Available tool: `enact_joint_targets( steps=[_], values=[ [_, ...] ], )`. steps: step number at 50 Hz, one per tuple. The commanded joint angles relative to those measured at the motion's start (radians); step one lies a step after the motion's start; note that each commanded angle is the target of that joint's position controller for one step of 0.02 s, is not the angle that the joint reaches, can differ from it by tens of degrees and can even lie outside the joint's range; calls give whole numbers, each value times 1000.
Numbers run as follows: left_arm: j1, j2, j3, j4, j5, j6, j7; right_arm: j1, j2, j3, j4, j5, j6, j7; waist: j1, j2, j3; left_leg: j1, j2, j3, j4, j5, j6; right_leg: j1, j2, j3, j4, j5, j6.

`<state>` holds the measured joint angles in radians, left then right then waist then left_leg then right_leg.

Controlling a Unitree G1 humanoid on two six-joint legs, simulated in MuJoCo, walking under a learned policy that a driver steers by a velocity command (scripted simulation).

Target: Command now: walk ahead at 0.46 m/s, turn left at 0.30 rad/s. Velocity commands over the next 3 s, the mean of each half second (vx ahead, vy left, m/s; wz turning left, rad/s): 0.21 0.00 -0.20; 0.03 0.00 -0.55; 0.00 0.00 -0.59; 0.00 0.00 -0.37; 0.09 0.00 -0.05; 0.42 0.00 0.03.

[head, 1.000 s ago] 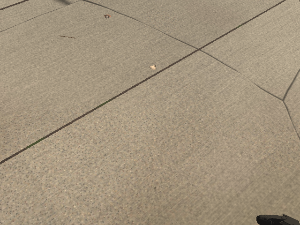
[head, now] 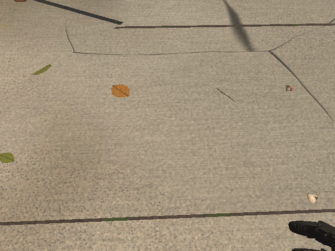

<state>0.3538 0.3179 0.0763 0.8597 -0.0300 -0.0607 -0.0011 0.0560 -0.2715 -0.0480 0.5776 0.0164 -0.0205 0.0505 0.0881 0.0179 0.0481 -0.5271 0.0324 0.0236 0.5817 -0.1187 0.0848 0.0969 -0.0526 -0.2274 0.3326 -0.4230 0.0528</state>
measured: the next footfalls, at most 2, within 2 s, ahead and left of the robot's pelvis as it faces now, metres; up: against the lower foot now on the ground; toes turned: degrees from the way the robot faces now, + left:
left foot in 0.02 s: +0.17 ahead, +0.11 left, +0.00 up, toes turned +2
right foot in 0.52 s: +0.27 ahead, -0.12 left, +0.00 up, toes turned -14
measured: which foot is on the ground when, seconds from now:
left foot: up 0.00-0.00, down 0.02-0.54, up 0.56-0.92, down 0.94-1.00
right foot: down 0.00-0.02, up 0.04-0.50, down 0.52-0.94, up 0.96-1.00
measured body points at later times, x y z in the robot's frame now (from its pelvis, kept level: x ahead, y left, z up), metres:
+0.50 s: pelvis +0.18 +0.01 +0.01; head +0.22 -0.01 +0.46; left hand +0.37 +0.24 -0.09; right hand +0.26 -0.29 -0.11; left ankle +0.13 +0.10 -0.72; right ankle +0.23 -0.11 -0.71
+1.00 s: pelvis +0.23 +0.03 +0.01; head +0.27 +0.03 +0.46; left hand +0.52 +0.20 -0.08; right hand +0.22 -0.29 -0.09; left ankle +0.30 +0.13 -0.72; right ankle +0.21 -0.10 -0.69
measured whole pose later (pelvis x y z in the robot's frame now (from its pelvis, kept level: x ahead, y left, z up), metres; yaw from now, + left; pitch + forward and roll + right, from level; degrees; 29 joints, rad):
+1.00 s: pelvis +0.23 +0.03 +0.01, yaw -28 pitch +2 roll +0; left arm 0.14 0.33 0.09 0.63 -0.01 0.05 0.03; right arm 0.16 -0.28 -0.07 0.78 -0.03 -0.01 -0.02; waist 0.00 -0.05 0.03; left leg -0.30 -0.02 -0.04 0.52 -0.24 0.01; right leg -0.48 0.11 0.17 0.80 -0.43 0.00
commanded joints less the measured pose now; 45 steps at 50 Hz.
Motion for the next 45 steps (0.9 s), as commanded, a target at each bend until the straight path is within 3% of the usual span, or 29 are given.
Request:
enact_joint_targets(
  steps=[1,2,3,4,5,6,9,11,16,22,24,25,26,27,28,29,30,31,32,34,38,43,45],
  values=[
    [-31,135,10,-66,21,-7,9,372,-233,-99,27,-9,1,-29,-255,15,-240,679,41,-126,-41,134,102,-355,-147,35,549,723,-100],
    [94,7,-37,-97,43,-24,-9,331,-327,-98,16,-20,-6,-37,-128,270,-386,947,353,-660,-122,181,295,-721,38,114,917,-185,-32],
    [13,120,-11,-61,5,-38,-14,343,-225,-72,-2,-25,-14,-33,-214,109,-463,900,381,-692,-184,284,298,-741,34,305,1026,-215,-34],
    [-84,150,0,-94,-27,-37,-14,293,-191,-56,13,-34,-25,-30,-208,85,-308,777,348,-476,-173,499,255,-787,3,307,1032,-158,-39],
    [-103,126,-5,-94,-17,-35,-6,246,-160,-48,31,-24,-34,-28,-167,33,-225,654,291,-340,-175,571,208,-775,-37,302,950,-93,-40],
    [-103,119,-2,-83,2,-26,1,193,-129,-40,38,-20,-39,-27,-132,33,-167,550,253,-261,-204,565,178,-744,-58,299,884,-48,-32],
    [0,72,-2,-38,4,25,11,113,-102,-33,58,-38,-61,-30,-51,55,-145,351,222,-119,-305,608,165,-568,-52,295,820,69,-1],
    [-12,56,-1,-46,13,42,20,76,-106,-34,78,-45,-70,-41,-36,60,-116,313,213,-43,-335,629,160,-570,-43,296,739,143,18],
    [-142,33,-8,-113,20,46,0,75,-135,-43,119,-38,-39,-80,-83,66,-92,381,200,70,-343,532,133,-590,-47,252,489,338,17],
    [-210,53,7,-190,22,66,-35,92,-167,-58,156,-10,12,-86,-107,63,-70,496,271,62,-228,483,121,-623,-27,204,370,191,-34],
    [-189,53,13,-203,18,67,-43,79,-171,-62,157,5,23,-92,-87,64,-77,507,268,72,-130,523,87,-573,3,171,280,185,-68],
    [-140,67,23,-197,19,63,-42,78,-166,-62,160,11,27,-97,-57,46,-102,483,231,107,-26,553,47,-472,36,154,179,284,-96],
    [-67,137,48,-188,26,58,-26,124,-152,-59,168,0,22,-97,-36,-49,-159,401,149,146,153,452,-25,-304,15,241,107,615,-145],
    [-22,269,80,-202,40,57,-2,117,-103,-42,123,-47,10,-90,-51,-298,-216,82,-1,173,473,-124,-122,-61,-224,585,140,1156,-308],
    [-15,234,64,-219,56,54,-3,88,-97,-34,109,-49,5,-77,-28,-296,-365,-65,-116,-26,691,-583,-149,40,-352,812,85,1113,-489],
    [-64,190,51,-234,44,48,-10,69,-136,-44,120,-20,5,-66,-20,-167,-337,-95,-60,-119,742,-563,-136,-8,-318,723,68,994,-455],
    [-122,155,44,-240,28,44,-6,45,-130,-46,119,-5,9,-67,-47,-106,-256,-124,-31,-120,708,-489,-125,-75,-255,632,68,854,-388],
    [-168,132,39,-245,13,48,-2,38,-126,-47,127,-13,16,-77,-68,-48,-188,-132,-13,-111,623,-425,-128,-152,-208,579,48,740,-334],
    [-200,120,34,-251,9,54,8,33,-138,-53,128,-22,23,-88,-86,-65,-165,-91,-2,-108,545,-372,-134,-216,-176,550,31,666,-306],
    [-206,137,41,-261,25,69,19,57,-104,-46,135,-20,28,-88,-102,-119,-166,-12,-37,-86,444,-323,-156,-276,-135,529,18,658,-298],
    [-199,162,54,-270,20,80,36,56,-88,-36,142,-14,26,-89,-86,-143,-198,73,-57,-98,259,-251,-176,-302,-117,550,24,547,-285],
    [-220,158,54,-283,22,96,33,53,-110,-44,138,-8,13,-71,-72,-196,-169,149,-74,-106,91,-228,-155,-338,-101,658,27,350,-258],
    [-245,151,50,-291,13,104,35,102,-110,-49,151,-7,-1,-61,-103,-198,-163,235,-78,-88,-79,-147,-129,-355,-76,679,66,344,-227]
  ],
)
Over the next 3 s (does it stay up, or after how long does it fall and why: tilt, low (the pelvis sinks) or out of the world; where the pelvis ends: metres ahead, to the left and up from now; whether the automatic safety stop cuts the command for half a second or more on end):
stays up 0.32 -0.23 0.00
